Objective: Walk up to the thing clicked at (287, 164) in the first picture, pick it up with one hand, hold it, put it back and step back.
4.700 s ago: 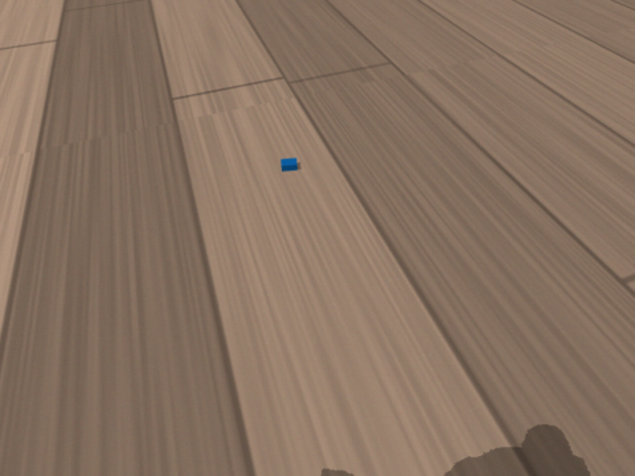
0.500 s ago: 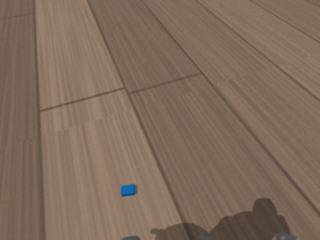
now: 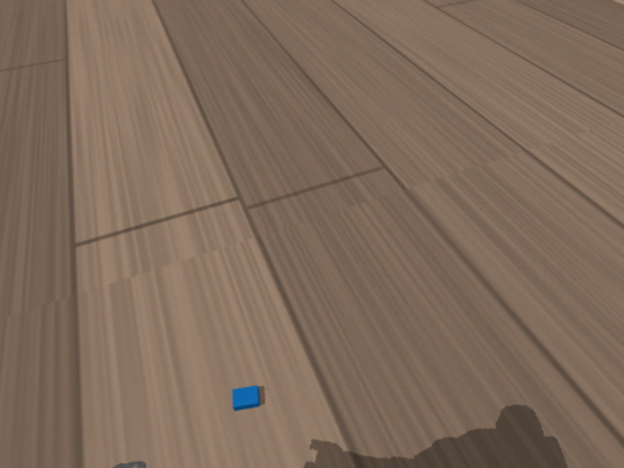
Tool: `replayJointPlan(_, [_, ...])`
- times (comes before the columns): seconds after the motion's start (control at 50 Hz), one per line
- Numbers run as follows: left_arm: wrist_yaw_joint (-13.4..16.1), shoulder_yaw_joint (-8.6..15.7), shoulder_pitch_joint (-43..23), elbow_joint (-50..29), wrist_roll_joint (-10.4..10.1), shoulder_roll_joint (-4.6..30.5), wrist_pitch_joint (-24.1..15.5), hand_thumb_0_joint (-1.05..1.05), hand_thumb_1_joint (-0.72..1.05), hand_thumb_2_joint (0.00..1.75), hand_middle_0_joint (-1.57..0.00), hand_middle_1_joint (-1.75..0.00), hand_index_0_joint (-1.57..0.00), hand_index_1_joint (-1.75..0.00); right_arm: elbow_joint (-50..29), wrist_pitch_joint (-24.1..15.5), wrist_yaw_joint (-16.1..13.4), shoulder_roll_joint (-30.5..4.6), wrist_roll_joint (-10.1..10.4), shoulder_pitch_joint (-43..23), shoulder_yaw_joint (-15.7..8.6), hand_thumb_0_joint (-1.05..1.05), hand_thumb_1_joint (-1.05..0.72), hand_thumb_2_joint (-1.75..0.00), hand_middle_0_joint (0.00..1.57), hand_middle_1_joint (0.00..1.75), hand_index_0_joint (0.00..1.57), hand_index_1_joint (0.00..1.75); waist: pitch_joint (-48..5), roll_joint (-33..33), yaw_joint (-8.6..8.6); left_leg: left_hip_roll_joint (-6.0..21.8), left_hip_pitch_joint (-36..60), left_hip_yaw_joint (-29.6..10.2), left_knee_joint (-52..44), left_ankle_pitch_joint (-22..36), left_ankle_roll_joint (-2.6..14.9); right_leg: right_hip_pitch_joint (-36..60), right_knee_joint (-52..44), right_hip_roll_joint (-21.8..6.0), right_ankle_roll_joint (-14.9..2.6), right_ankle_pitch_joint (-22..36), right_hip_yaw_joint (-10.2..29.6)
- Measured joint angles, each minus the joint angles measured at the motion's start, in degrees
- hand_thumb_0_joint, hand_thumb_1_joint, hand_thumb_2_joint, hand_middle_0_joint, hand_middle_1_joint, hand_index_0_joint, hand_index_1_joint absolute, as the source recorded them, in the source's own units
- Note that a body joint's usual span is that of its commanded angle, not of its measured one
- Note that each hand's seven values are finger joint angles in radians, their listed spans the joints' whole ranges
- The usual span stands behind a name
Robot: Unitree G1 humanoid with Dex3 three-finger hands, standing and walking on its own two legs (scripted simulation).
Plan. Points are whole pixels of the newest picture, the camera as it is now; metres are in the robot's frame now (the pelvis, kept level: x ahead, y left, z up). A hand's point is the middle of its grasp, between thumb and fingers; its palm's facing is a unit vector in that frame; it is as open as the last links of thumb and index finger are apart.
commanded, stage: walk up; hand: left
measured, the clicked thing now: (246, 398) +0.46 +0.23 -0.76
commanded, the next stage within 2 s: stand in 0.64 s
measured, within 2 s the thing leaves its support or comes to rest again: neither
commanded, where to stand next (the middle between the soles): +0.09 -0.01 m, yaw +1 degrees
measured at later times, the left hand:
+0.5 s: hand out of the picture +0.07 +0.25 -0.16, palm faces +0.00 -0.95 -0.32, open 7.4 cm
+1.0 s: hand out of the picture +0.10 +0.25 -0.15, palm faces +0.00 -0.94 -0.34, open 7.4 cm
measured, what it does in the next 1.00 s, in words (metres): stands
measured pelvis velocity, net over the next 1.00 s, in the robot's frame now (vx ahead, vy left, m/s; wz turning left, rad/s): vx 0.02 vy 0.00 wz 0.02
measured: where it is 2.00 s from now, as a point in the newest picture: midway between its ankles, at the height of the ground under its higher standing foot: outside the picture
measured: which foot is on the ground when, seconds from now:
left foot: down 0.00-1.00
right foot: down 0.00-1.00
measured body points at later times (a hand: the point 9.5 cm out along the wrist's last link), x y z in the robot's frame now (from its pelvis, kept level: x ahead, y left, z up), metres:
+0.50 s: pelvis +0.01 +0.00 +0.00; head +0.02 +0.00 +0.45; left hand +0.08 +0.30 -0.13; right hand +0.10 -0.30 -0.13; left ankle +0.02 +0.13 -0.75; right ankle +0.02 -0.13 -0.75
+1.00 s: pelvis +0.02 +0.00 +0.00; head +0.03 +0.00 +0.45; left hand +0.10 +0.30 -0.13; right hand +0.10 -0.30 -0.13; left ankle +0.02 +0.13 -0.75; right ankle +0.02 -0.13 -0.75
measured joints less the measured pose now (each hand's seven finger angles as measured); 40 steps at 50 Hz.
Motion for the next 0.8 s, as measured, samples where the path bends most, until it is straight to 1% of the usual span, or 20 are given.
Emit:
replayJointPlan(0.16, [-0.2, 0.3, 1.4, 1.8, 0.3, -0.1, 0.3, 0.01, 0.9, 0.9, -0.2, -0.3, -0.2, -0.3, 0.5, 0.0, 0.0, 0.0, -0.2, -0.1, -0.3, 0.0, -0.9, -0.9, 0.2, 0.3, 0.2, 0.3, -0.5, 0.0, 0.19, -0.1, 1.0, 0.0, -2.0, 0.8, 0.0, 1.1, -2.3, 0.0, 0.09, 1.0, 0.0])
replayJointPlan(0.44, [0.0, 0.6, 3.8, 2.8, 0.5, -0.4, 0.4, 0.01, 0.9, 0.9, -0.2, -0.3, -0.2, -0.3, 0.3, 0.4, 0.0, 1.2, -0.1, 0.0, -0.5, 0.0, -0.9, -0.9, 0.2, 0.3, 0.2, 0.3, -0.7, 0.9, 0.91, -0.2, 1.9, 0.1, -3.1, 1.0, 0.03, 2.1, -3.4, 0.0, 0.21, 1.1, -0.1])
replayJointPlan(0.64, [0.2, 0.7, 3.7, 2.2, 0.7, -0.6, 0.2, 0.01, 0.9, 0.9, -0.2, -0.3, -0.2, -0.3, -0.1, 0.5, 0.1, 1.3, -0.1, 0.1, -0.6, 0.0, -0.9, -0.9, 0.2, 0.3, 0.2, 0.3, -0.9, 0.9, 0.82, -0.2, 2.2, 0.0, -3.4, 0.9, -0.01, 2.4, -3.7, 0.0, 0.23, 1.0, -0.2])
replayJointPlan(0.8, [0.4, 0.6, 3.4, 1.2, 0.7, -0.2, -0.2, 0.01, 0.9, 0.9, -0.2, -0.3, -0.2, -0.3, -0.7, 0.6, 0.0, 1.3, -0.4, 0.7, -0.6, 0.0, -0.9, -0.9, 0.2, 0.3, 0.2, 0.3, -1.0, 0.6, 0.21, -0.3, 2.3, -0.6, -3.7, 0.9, -0.17, 2.6, -3.8, -0.2, 0.15, 0.7, -0.7])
